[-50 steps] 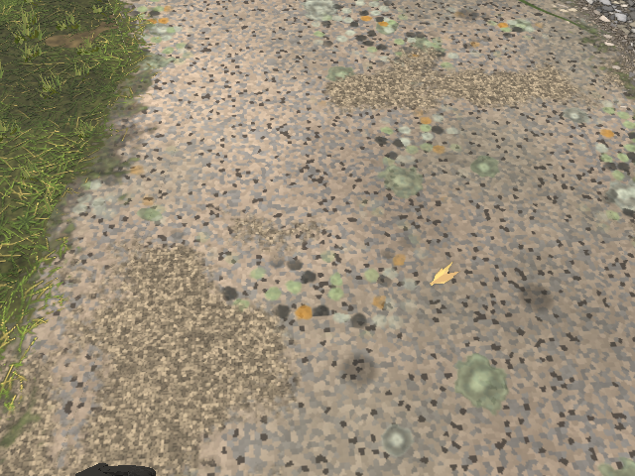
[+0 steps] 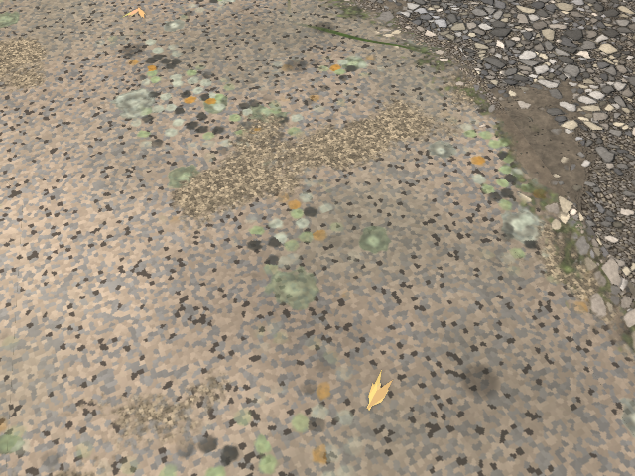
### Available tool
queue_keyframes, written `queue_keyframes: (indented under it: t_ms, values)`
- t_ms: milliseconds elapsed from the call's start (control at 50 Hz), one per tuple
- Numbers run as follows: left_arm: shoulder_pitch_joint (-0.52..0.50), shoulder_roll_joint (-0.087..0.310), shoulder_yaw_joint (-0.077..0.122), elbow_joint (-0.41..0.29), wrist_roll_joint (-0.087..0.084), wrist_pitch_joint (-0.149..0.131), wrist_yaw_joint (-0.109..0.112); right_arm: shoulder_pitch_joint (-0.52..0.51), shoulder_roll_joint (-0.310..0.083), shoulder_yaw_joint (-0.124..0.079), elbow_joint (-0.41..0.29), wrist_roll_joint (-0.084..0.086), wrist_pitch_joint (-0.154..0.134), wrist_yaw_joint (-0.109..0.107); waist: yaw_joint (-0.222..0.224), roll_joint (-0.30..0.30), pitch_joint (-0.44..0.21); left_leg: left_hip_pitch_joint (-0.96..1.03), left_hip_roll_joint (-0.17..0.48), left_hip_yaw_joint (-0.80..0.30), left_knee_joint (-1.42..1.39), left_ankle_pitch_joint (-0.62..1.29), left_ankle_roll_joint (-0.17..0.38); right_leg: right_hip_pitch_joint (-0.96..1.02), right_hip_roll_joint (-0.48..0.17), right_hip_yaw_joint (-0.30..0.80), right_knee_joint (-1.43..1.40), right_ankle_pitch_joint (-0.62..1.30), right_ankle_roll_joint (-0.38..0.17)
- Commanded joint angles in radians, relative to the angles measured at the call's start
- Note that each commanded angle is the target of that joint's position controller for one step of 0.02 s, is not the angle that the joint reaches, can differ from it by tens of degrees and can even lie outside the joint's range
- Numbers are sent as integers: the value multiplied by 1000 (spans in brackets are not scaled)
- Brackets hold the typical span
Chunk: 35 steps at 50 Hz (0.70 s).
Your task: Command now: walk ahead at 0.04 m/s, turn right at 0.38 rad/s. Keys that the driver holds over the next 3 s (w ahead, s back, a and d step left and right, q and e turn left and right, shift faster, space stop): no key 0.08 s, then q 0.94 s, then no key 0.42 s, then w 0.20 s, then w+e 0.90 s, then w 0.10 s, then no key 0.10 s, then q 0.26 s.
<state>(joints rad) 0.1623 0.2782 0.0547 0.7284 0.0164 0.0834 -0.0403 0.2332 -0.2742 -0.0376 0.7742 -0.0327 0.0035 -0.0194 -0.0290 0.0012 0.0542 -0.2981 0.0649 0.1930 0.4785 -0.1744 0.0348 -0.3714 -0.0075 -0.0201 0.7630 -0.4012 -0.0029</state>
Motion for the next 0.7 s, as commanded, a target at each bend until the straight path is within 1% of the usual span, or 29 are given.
queue_keyframes:
  t_ms: [20,40,60,80,100,120,140,160,180,220,240,280,340,380,420,440,460,480,500,520,540,560,580,600,620,640,660,700]
  values:
    - [99,57,8,-40,2,-25,8,-10,-167,-44,-45,12,6,6,53,127,-118,14,216,-173,-68,143,119,202,46,-47,-254,92,-38]
    - [113,81,10,-35,7,-38,15,35,-150,-43,-29,10,13,10,54,53,-109,-39,183,-138,2,72,54,273,15,29,-403,165,-51]
    - [108,156,18,-52,18,-50,26,86,-58,-22,-47,-2,18,23,24,-214,-121,-178,81,-38,240,-248,-30,352,-256,362,-534,218,-91]
    - [85,245,41,-67,15,-52,34,19,-53,-16,-80,8,38,3,60,-291,-45,-239,-43,-99,340,-433,-55,167,-400,490,-538,392,-230]
    - [79,160,20,-52,16,-57,41,-7,-85,-22,-66,15,53,3,57,-166,-39,-172,-5,-185,408,-371,-53,139,-340,379,-518,445,-246]
    - [6,88,-8,-51,13,-61,45,19,-64,-20,-43,27,57,12,11,-153,-27,-137,-10,-203,405,-300,-48,118,-272,277,-520,450,-218]
    - [-47,51,-23,-53,16,-64,50,62,-63,-20,-8,28,53,16,-17,-145,-32,-102,-16,-202,383,-241,-46,127,-214,201,-523,462,-180]
    - [-61,38,-29,-49,11,-73,61,93,-73,-25,21,16,51,19,-20,-164,-45,-79,-27,-194,379,-206,-47,160,-187,146,-509,536,-163]
    - [-52,32,-34,-41,10,-78,66,115,-78,-27,41,12,49,22,-15,-154,-66,-56,-44,-201,379,-205,-50,192,-177,108,-483,627,-160]
    - [-21,68,-24,-22,3,-79,74,90,-79,-30,36,20,47,26,5,-118,-74,-64,-63,-212,366,-228,-54,248,-199,89,-445,682,-168]
    - [-7,85,-17,-13,-1,-76,76,77,-74,-30,31,23,47,26,16,-115,-71,-75,-63,-207,353,-240,-55,270,-213,93,-434,666,-176]
    - [13,102,-6,-1,-1,-66,79,58,-68,-29,23,23,50,23,38,-121,-62,-93,-62,-191,337,-276,-56,295,-239,112,-419,622,-199]
    - [20,107,6,12,4,-58,79,48,-61,-29,10,25,53,21,49,-124,-59,-93,-60,-169,317,-321,-47,296,-270,129,-400,607,-226]
    - [13,110,13,19,6,-56,79,53,-51,-28,3,28,51,22,45,-124,-70,-71,-61,-153,286,-327,-36,292,-283,129,-383,626,-232]
    - [-5,116,20,23,7,-54,79,69,-43,-28,-1,31,46,24,31,-124,-86,-23,-68,-136,215,-300,-19,280,-286,115,-353,629,-219]
    - [-21,121,24,24,4,-52,80,88,-35,-26,2,31,41,26,11,-119,-93,26,-76,-123,134,-241,-6,257,-276,92,-324,604,-197]
    - [-31,128,29,27,2,-48,79,107,-35,-25,3,29,34,27,-12,-101,-93,95,-78,-131,1,-118,10,210,-256,59,-280,525,-153]
    - [-19,114,31,28,3,-47,76,110,-84,-35,-2,16,23,25,-14,-3,-79,157,-19,-269,-137,-29,39,118,-200,3,-165,358,-83]
    - [-23,43,14,-21,3,-44,72,115,-233,-71,-21,8,12,21,14,257,-59,232,250,-652,-183,306,141,-124,-15,-116,52,-22,10]
    - [-112,51,10,-38,4,-33,85,183,-249,-82,1,9,14,19,-56,238,-32,189,326,-706,-189,496,265,-191,44,-15,217,-239,10]
    - [-90,58,12,-28,1,-26,83,169,-206,-74,0,15,16,15,-25,132,-27,182,276,-628,-177,459,279,-192,17,41,306,-186,9]
    - [-68,66,15,-9,-7,-29,77,94,-169,-65,-12,24,22,10,9,86,-7,167,205,-554,-179,366,244,-194,2,59,316,-96,8]
    - [-53,84,22,0,-4,-34,73,30,-148,-58,-31,28,28,6,33,89,-1,176,151,-514,-180,323,203,-205,-2,62,302,-34,10]
    - [-36,98,25,9,8,-36,67,5,-134,-55,-42,32,29,4,35,108,-22,202,120,-488,-172,364,191,-203,1,55,312,6,19]
    - [-17,97,26,17,12,-37,61,10,-129,-54,-46,34,29,6,32,101,-55,226,104,-476,-163,400,191,-192,10,50,325,24,29]
    - [-11,92,25,17,10,-37,57,27,-134,-57,-43,35,28,9,27,87,-72,244,102,-476,-157,411,191,-193,12,50,322,34,38]
    - [-15,87,23,13,6,-36,56,44,-143,-61,-39,35,26,10,20,79,-76,261,101,-484,-154,402,191,-202,10,52,302,38,44]
    - [-34,83,21,2,3,-33,60,69,-156,-66,-33,33,26,10,4,90,-66,279,98,-512,-155,350,194,-221,9,57,243,36,54]
